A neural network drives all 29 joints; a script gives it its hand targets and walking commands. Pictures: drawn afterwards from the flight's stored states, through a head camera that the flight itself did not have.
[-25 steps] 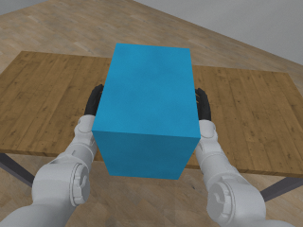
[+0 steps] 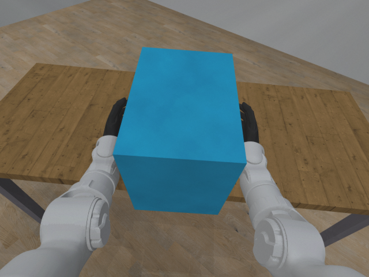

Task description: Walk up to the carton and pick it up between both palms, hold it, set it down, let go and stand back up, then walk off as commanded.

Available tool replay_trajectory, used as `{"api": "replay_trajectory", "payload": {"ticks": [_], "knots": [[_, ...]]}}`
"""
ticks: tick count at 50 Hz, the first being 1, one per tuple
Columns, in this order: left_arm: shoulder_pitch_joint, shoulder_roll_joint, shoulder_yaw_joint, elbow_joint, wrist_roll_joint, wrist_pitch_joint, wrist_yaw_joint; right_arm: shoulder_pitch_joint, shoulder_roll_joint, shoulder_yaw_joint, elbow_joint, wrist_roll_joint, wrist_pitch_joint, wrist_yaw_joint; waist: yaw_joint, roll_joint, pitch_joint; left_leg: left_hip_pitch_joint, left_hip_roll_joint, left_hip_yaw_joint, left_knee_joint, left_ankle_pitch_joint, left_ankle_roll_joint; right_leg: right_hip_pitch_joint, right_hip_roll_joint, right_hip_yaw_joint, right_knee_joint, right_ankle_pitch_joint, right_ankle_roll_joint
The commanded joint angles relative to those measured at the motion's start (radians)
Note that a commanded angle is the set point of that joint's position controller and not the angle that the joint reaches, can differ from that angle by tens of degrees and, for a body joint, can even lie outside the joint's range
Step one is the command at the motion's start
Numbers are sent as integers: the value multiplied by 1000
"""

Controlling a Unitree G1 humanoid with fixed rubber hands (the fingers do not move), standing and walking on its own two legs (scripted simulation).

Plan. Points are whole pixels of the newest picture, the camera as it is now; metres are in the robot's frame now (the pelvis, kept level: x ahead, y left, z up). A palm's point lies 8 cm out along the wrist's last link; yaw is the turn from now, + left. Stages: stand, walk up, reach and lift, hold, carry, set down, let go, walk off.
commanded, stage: reach and lift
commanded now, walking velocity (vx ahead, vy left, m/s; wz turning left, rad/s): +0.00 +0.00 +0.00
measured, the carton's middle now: (181, 134) +0.44 +0.01 +0.05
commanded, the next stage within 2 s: none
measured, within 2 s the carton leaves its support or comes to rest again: neither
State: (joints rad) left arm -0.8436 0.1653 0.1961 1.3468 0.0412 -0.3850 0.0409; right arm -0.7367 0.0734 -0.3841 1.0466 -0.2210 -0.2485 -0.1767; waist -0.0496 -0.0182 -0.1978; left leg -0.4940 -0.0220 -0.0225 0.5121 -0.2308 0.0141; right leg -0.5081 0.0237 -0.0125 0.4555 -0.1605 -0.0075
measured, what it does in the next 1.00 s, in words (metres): stands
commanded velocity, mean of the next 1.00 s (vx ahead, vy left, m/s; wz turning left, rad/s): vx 0.00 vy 0.00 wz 0.00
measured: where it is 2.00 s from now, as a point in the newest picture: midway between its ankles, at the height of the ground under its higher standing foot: outside the picture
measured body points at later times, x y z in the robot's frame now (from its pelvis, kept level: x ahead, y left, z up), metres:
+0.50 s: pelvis +0.00 +0.00 +0.00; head -0.01 +0.02 +0.45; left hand +0.44 +0.16 +0.14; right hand +0.42 -0.15 +0.15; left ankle +0.00 +0.10 -0.73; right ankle +0.03 -0.11 -0.73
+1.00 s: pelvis -0.03 +0.00 +0.00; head -0.07 +0.01 +0.45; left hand +0.39 +0.17 +0.19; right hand +0.39 -0.14 +0.20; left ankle +0.00 +0.10 -0.73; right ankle +0.03 -0.11 -0.73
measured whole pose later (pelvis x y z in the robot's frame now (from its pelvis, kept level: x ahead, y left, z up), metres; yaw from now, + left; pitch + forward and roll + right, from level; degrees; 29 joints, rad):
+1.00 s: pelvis -0.03 +0.00 +0.00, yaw +0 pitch +3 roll -1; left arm -0.89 0.14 0.20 0.85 0.03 0.33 0.09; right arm -0.93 -0.05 -0.24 0.94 0.01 0.26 -0.17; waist -0.02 -0.02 -0.16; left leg -0.35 -0.02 -0.02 0.50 -0.20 0.01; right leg -0.36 0.02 -0.01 0.43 -0.13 -0.01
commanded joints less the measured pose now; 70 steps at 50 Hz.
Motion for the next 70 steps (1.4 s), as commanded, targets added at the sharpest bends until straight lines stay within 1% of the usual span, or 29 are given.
{"api": "replay_trajectory", "payload": {"ticks": [1,6,10,15,21,23,30,32,33,34,37,38,40,43,45,46,48,50,52,53,55,56,59,62,64,66,67,69,70], "knots": [[-895,-673,-283,-332,-20,-50,-104,-734,674,382,-185,-46,-61,190,16,63,-603,85,7,43,-118,199,-63,553,-38,-20,-39,268,11],[-809,-682,-296,-304,-26,16,-98,-740,630,444,-206,43,-4,180,19,55,-562,140,-6,30,-110,272,-66,587,-25,-24,-52,320,16],[-792,-694,-293,-418,-26,79,-98,-697,633,505,-223,107,61,172,36,62,-543,208,-9,15,-95,411,-74,658,-20,-20,-43,438,22],[-774,-728,-320,-471,-30,192,-107,-778,589,540,-315,173,123,162,19,85,-539,256,-6,2,-99,409,-75,644,-7,-26,-62,394,18],[-858,-783,-418,-727,-101,295,-75,-828,624,640,-477,281,198,147,7,103,-700,334,-13,-24,-57,554,-92,661,10,-26,-54,497,22],[-797,-785,-374,-709,-70,361,-76,-811,606,625,-462,303,248,141,25,88,-620,315,-19,-14,-74,483,-79,667,3,-10,-72,436,27],[-812,-767,-279,-684,-48,549,-108,-958,528,513,-476,315,342,140,13,72,-417,270,-14,-12,-171,263,-45,645,-2,-8,-122,247,19],[-825,-781,-271,-750,-50,565,-103,-987,560,538,-495,344,356,146,33,46,-459,287,-14,-15,-169,319,-43,676,5,-4,-112,301,20],[-866,-774,-277,-761,-65,570,-105,-1014,548,515,-500,341,356,145,8,60,-470,285,-21,-15,-170,313,-48,678,3,-6,-112,303,24],[-875,-765,-255,-741,-58,578,-105,-1021,543,494,-469,330,366,150,17,51,-439,277,-15,-19,-176,301,-41,661,-1,-7,-113,286,23],[-919,-776,-265,-808,-57,592,-93,-994,552,482,-427,339,383,159,25,96,-483,321,-13,-18,-176,309,-56,628,8,-10,-114,251,10],[-922,-763,-263,-792,-54,600,-90,-1009,563,497,-426,346,385,163,42,85,-483,319,-14,-14,-178,288,-49,619,4,-6,-120,233,10],[-916,-747,-239,-750,-35,627,-91,-994,538,459,-355,332,400,171,27,87,-419,312,-7,-18,-194,225,-46,600,5,-16,-131,158,8],[-898,-718,-189,-710,-17,651,-97,-992,543,427,-327,314,416,176,44,48,-352,224,-10,-3,-240,94,-20,627,-6,-3,-143,63,13],[-920,-719,-198,-677,-15,665,-106,-986,512,376,-276,288,426,182,15,70,-303,212,4,-10,-268,4,-20,582,-1,-14,-142,-8,8],[-918,-719,-188,-672,-14,674,-102,-996,519,380,-271,289,433,186,22,57,-290,185,10,-9,-282,-38,-12,588,-2,-8,-142,-45,7],[-925,-731,-194,-679,-20,681,-95,-1053,543,403,-302,304,433,192,41,46,-349,180,10,-3,-280,-36,-4,602,-6,-5,-140,-58,6],[-937,-748,-239,-698,-51,681,-87,-1034,538,407,-284,309,435,193,19,63,-388,194,8,-1,-273,-35,-14,592,-5,0,-143,-49,2],[-945,-771,-252,-719,-70,687,-70,-1127,576,463,-378,342,430,192,46,35,-480,216,2,-4,-250,26,-11,604,-3,-1,-139,-4,4],[-956,-786,-264,-746,-85,687,-65,-1126,569,467,-376,349,434,190,29,40,-496,227,3,-9,-247,30,-16,602,0,-5,-136,0,3],[-973,-775,-284,-795,-94,694,-53,-1115,579,501,-393,367,450,188,37,36,-510,246,2,-11,-231,85,-16,611,6,-8,-131,55,5],[-974,-784,-310,-797,-101,705,-48,-1079,564,492,-359,375,458,187,16,67,-493,252,1,-17,-231,84,-28,603,5,-6,-130,64,2],[-933,-773,-278,-822,-99,730,-40,-1111,588,545,-425,424,474,176,59,28,-532,285,-16,-15,-196,166,-22,621,9,3,-134,123,7],[-827,-792,-273,-796,-84,774,-46,-1110,556,575,-488,456,492,161,46,27,-504,303,-18,-25,-178,250,-25,656,17,0,-126,229,8],[-781,-765,-249,-779,-62,802,-54,-1051,521,566,-443,466,523,148,28,27,-426,305,-20,-29,-182,246,-24,641,14,6,-134,233,8],[-788,-768,-238,-829,-54,822,-65,-1052,525,585,-458,504,535,138,35,35,-415,317,-25,-31,-173,263,-24,652,15,7,-136,243,7],[-782,-777,-252,-861,-54,832,-65,-1029,512,587,-463,520,547,132,17,57,-429,334,-20,-39,-168,300,-35,660,20,5,-132,278,3],[-812,-764,-244,-849,-67,846,-69,-1094,525,591,-510,522,559,127,29,23,-413,309,-27,-39,-175,236,-21,633,19,5,-144,221,9],[-852,-779,-281,-892,-86,849,-68,-1086,516,575,-505,519,568,127,2,58,-411,313,-25,-41,-175,228,-33,618,21,10,-144,218,5]]}}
